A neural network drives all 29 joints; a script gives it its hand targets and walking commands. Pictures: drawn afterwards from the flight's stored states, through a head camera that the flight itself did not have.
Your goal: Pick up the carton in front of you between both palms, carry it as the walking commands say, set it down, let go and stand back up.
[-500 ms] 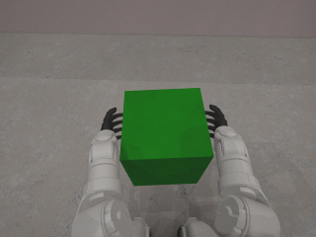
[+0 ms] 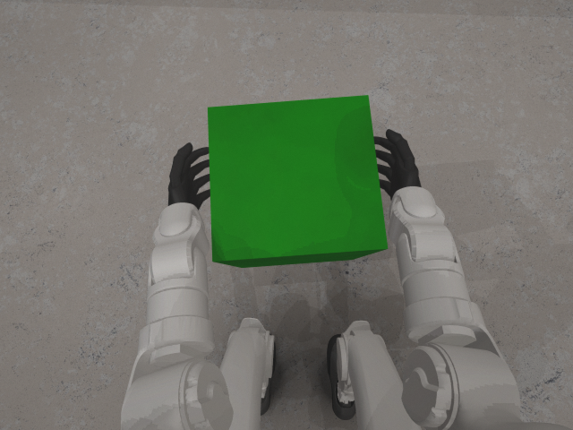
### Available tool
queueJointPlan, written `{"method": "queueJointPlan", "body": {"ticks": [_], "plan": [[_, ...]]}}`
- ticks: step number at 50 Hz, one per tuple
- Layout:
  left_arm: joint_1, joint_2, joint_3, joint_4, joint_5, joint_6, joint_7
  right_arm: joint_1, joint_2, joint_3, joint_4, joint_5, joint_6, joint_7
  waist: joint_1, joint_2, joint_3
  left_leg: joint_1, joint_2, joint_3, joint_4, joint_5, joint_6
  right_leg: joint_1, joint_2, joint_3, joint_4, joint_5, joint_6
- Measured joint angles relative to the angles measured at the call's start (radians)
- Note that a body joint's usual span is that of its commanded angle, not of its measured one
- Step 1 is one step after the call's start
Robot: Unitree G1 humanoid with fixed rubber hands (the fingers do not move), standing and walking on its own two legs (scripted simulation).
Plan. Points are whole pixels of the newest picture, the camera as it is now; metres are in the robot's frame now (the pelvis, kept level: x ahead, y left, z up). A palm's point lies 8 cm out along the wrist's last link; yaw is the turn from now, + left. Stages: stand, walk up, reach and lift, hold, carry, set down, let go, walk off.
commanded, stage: set down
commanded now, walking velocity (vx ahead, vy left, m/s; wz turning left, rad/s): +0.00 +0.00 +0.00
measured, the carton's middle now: (293, 197) +0.44 +0.03 -0.15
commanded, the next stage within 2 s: none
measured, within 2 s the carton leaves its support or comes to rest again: rests again in 1.46 s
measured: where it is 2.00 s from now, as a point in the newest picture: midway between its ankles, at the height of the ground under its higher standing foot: (300, 389)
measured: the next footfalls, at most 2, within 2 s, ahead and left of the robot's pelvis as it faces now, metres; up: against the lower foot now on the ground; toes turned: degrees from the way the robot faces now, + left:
none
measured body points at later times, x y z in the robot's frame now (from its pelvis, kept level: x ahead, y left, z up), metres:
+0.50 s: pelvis -0.04 +0.00 -0.13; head +0.27 +0.00 +0.20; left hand +0.45 +0.19 -0.24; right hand +0.50 -0.11 -0.24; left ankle +0.06 +0.12 -0.59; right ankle +0.05 -0.10 -0.59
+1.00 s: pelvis -0.04 -0.01 -0.23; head +0.33 +0.00 +0.01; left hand +0.48 +0.20 -0.39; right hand +0.55 -0.10 -0.40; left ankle +0.06 +0.12 -0.59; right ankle +0.05 -0.10 -0.59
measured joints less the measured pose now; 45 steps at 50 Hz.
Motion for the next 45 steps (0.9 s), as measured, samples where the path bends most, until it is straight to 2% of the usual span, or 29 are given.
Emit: {"method": "queueJointPlan", "body": {"ticks": [6,19,31,37,45], "plan": [[-0.055,0.010,0.018,0.035,0.010,-0.006,0.010,-0.065,-0.027,-0.005,0.052,-0.011,-0.006,0.001,0.006,-0.002,-0.024,-0.135,-0.003,0.005,0.097,-0.023,-0.001,-0.137,0.001,0.003,0.100,-0.024,0.002],[-0.229,0.063,0.022,0.053,-0.055,0.011,0.054,-0.280,-0.123,0.035,0.121,0.041,0.012,-0.015,0.019,-0.006,0.057,-0.417,-0.003,0.013,0.356,-0.062,-0.007,-0.424,0.009,0.001,0.362,-0.059,0.003],[-0.403,0.106,0.069,0.097,-0.042,0.045,0.067,-0.500,-0.200,0.046,0.233,0.036,0.042,-0.016,0.028,-0.013,0.177,-0.574,0.002,0.022,0.534,-0.080,-0.015,-0.590,0.016,0.000,0.545,-0.074,-0.002],[-0.469,0.132,0.068,0.110,-0.061,0.043,0.078,-0.589,-0.244,0.087,0.275,0.059,0.038,-0.023,0.033,-0.011,0.253,-0.637,0.003,0.025,0.616,-0.095,-0.019,-0.658,0.019,-0.002,0.630,-0.087,-0.005],[-0.542,0.180,0.029,0.142,-0.134,0.025,0.103,-0.686,-0.311,0.180,0.327,0.127,0.021,-0.044,0.043,-0.001,0.372,-0.694,0.001,0.028,0.730,-0.127,-0.024,-0.718,0.019,-0.006,0.747,-0.118,-0.009]]}}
